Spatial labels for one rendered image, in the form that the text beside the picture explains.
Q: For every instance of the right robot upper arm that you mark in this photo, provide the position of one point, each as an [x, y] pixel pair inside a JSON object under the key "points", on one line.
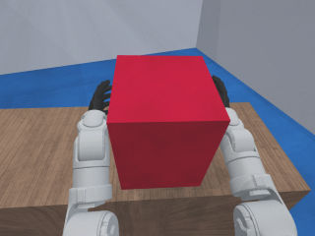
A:
{"points": [[262, 218]]}

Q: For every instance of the left robot upper arm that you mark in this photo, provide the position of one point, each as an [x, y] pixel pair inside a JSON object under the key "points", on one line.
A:
{"points": [[92, 223]]}

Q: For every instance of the left robot hand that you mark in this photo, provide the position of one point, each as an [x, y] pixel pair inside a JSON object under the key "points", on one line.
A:
{"points": [[100, 95]]}

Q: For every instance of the robot left forearm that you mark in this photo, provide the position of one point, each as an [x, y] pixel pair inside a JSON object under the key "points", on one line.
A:
{"points": [[91, 161]]}

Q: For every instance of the pedestal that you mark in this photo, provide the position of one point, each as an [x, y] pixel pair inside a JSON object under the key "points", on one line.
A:
{"points": [[36, 174]]}

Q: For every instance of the right robot hand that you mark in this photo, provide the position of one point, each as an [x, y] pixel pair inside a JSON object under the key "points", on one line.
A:
{"points": [[221, 90]]}

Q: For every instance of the robot right forearm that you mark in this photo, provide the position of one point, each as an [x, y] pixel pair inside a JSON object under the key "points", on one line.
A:
{"points": [[248, 178]]}

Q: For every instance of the carton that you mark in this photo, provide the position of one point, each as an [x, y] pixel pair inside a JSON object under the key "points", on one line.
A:
{"points": [[165, 120]]}

